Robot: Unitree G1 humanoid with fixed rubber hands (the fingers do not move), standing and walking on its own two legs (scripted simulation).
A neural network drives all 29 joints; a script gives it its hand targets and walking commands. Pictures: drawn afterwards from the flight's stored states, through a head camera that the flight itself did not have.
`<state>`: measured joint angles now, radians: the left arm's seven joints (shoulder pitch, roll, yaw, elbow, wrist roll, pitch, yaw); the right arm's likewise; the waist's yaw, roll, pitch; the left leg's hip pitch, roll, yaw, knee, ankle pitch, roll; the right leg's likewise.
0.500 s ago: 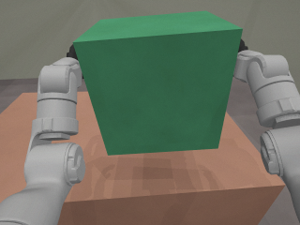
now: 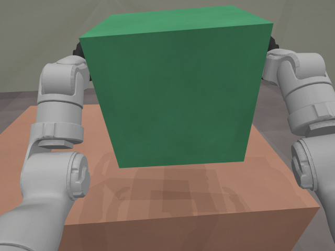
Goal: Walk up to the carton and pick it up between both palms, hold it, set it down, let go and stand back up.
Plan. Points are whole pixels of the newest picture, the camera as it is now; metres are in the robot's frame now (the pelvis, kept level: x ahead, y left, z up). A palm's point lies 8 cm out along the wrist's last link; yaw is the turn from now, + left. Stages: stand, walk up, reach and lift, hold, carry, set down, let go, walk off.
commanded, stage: hold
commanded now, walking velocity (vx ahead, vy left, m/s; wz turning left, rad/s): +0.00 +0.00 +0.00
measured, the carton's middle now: (176, 86) +0.40 -0.01 +0.29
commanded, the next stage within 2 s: none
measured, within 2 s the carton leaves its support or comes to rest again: neither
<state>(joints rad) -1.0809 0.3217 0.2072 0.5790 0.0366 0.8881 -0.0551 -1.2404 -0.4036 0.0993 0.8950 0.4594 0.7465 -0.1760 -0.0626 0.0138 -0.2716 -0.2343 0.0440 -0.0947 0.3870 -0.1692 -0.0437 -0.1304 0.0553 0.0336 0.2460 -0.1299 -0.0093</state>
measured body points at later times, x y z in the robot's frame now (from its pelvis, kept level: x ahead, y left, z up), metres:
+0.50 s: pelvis -0.02 +0.00 +0.00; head -0.12 -0.01 +0.44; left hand +0.36 +0.18 +0.38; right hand +0.36 -0.21 +0.38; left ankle +0.02 +0.14 -0.75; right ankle +0.00 -0.12 -0.75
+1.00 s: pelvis -0.01 +0.00 +0.00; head -0.11 +0.02 +0.44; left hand +0.38 +0.19 +0.34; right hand +0.37 -0.20 +0.36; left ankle +0.02 +0.14 -0.75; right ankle +0.00 -0.12 -0.75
